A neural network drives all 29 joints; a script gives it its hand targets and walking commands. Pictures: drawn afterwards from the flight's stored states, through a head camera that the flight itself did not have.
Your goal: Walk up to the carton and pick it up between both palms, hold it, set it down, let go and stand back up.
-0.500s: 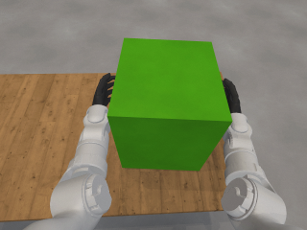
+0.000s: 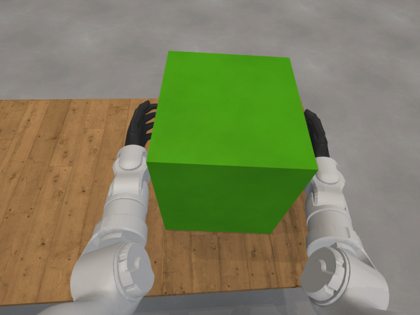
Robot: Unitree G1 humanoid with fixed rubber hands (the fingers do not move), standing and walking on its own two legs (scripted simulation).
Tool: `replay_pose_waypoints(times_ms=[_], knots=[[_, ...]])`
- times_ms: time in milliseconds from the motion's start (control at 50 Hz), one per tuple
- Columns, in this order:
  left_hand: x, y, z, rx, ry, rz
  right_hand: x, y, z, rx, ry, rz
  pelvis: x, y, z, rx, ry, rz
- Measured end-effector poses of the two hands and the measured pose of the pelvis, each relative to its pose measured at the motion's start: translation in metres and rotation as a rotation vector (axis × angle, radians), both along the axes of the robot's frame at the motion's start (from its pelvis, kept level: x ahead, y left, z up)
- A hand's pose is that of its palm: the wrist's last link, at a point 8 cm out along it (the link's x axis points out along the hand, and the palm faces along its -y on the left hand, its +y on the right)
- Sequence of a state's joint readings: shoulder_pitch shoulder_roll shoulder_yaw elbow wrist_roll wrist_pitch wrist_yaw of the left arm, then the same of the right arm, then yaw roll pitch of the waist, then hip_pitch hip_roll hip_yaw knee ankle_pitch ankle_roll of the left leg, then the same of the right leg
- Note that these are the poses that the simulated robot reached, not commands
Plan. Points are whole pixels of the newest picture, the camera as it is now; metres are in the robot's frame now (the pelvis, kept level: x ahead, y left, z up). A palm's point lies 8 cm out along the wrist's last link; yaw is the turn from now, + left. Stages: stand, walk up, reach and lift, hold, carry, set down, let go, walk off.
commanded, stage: set down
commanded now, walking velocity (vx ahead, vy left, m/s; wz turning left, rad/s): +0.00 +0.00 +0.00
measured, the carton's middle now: (223, 149) +0.46 -0.01 +0.00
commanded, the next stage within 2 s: none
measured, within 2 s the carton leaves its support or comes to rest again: neither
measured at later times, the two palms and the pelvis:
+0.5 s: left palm (138, 138) +0.44 +0.16 +0.05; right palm (319, 146) +0.44 -0.20 +0.05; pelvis -0.01 +0.00 -0.02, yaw -2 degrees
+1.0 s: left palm (126, 136) +0.45 +0.18 +0.04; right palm (350, 142) +0.45 -0.27 +0.05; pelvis -0.04 -0.01 -0.05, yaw -1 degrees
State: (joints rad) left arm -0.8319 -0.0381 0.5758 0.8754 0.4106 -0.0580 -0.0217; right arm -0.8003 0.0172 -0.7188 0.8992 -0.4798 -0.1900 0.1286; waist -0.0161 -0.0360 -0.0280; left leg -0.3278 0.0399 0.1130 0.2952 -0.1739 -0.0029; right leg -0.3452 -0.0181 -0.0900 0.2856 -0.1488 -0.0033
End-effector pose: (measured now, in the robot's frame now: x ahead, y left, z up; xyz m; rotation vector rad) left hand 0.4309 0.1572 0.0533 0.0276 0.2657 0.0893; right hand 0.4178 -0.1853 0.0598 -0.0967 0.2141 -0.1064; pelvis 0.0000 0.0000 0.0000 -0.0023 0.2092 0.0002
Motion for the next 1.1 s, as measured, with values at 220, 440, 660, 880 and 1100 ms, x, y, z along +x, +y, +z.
replay_pose_waypoints(times_ms=[220,440,660,880,1100], knots=[[-0.001,-0.001,-0.008,0.015,0.023,0.005,-0.001,-0.001,-0.006,0.014,0.032,0.002,-0.003,-0.001,-0.001,-0.003,0.020,-0.011],[0.011,-0.001,-0.009,0.055,0.078,-0.002,0.012,-0.006,-0.013,0.080,0.114,0.013,-0.010,-0.002,-0.015,-0.017,0.170,-0.025],[0.011,0.021,-0.012,0.079,0.066,0.028,0.020,-0.063,0.006,0.012,0.092,-0.098,-0.026,-0.005,-0.029,-0.006,0.248,-0.035],[0.009,0.045,-0.037,0.109,0.048,0.078,0.024,-0.094,-0.013,0.037,0.063,-0.086,-0.044,-0.011,-0.046,0.009,0.350,-0.033],[0.031,0.011,0.025,0.094,-0.058,-0.034,0.039,-0.083,0.010,0.074,-0.004,-0.042,-0.040,-0.016,-0.040,-0.006,0.332,-0.014]])
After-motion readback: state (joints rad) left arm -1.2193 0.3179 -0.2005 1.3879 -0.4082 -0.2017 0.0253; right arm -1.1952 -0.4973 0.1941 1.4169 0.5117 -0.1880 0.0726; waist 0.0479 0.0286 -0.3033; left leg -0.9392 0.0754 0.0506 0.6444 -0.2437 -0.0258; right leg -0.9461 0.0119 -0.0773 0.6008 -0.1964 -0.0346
